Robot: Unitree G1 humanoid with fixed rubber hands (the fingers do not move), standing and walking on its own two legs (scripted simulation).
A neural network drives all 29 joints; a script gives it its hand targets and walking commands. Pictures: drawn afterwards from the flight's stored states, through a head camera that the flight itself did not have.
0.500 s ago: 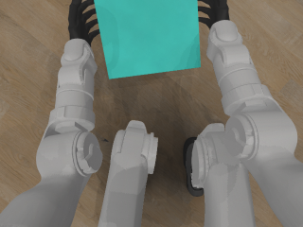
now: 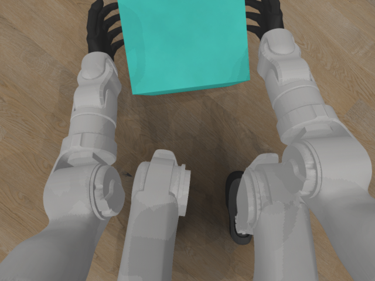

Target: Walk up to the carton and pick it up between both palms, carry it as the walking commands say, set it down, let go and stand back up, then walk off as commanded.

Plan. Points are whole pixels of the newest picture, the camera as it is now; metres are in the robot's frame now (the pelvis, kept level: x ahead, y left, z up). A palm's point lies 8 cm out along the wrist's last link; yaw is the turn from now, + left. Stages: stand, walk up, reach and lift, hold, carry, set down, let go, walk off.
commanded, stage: set down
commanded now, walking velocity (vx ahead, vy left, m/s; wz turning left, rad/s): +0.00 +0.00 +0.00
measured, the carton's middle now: (185, 44) +0.54 +0.05 -0.23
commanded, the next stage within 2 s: let go in 1.98 s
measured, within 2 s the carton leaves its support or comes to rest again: rests again in 0.04 s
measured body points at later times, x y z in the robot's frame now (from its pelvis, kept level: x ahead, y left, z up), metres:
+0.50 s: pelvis -0.02 +0.00 +0.00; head +0.33 +0.01 +0.28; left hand +0.48 +0.23 -0.17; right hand +0.52 -0.15 -0.17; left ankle +0.07 +0.11 -0.32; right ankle +0.09 -0.11 -0.32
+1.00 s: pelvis -0.04 +0.00 +0.05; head +0.33 +0.02 +0.31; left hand +0.48 +0.24 -0.09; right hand +0.52 -0.14 -0.09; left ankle +0.07 +0.11 -0.32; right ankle +0.09 -0.11 -0.32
